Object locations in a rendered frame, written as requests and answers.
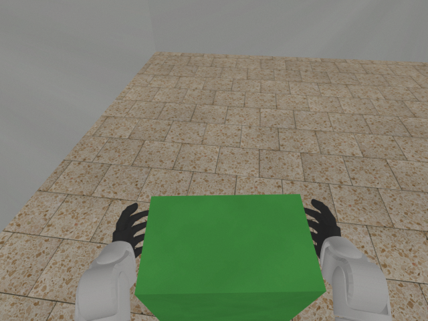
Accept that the robot left hand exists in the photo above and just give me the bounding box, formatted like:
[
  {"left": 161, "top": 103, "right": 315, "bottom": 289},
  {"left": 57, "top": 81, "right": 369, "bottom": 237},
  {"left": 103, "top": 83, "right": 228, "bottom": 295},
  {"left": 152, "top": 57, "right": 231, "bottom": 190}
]
[{"left": 112, "top": 203, "right": 149, "bottom": 259}]

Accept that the carton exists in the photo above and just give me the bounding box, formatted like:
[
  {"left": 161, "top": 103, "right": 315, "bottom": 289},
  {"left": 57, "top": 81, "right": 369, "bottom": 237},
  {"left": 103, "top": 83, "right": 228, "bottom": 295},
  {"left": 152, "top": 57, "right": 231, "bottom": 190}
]
[{"left": 134, "top": 194, "right": 326, "bottom": 321}]

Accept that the robot left forearm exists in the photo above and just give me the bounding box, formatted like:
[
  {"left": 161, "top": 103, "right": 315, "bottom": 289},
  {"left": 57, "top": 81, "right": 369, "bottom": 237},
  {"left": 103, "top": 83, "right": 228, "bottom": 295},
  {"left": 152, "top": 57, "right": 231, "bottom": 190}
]
[{"left": 74, "top": 241, "right": 137, "bottom": 321}]

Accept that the robot right hand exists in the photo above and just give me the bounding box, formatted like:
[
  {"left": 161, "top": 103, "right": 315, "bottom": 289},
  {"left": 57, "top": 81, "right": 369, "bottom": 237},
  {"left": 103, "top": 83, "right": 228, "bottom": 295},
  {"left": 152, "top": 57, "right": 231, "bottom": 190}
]
[{"left": 304, "top": 199, "right": 341, "bottom": 259}]

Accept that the robot right forearm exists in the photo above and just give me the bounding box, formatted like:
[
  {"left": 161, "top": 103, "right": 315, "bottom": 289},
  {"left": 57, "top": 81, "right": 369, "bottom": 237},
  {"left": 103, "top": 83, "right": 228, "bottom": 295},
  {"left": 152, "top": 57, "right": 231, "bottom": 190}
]
[{"left": 320, "top": 236, "right": 393, "bottom": 321}]

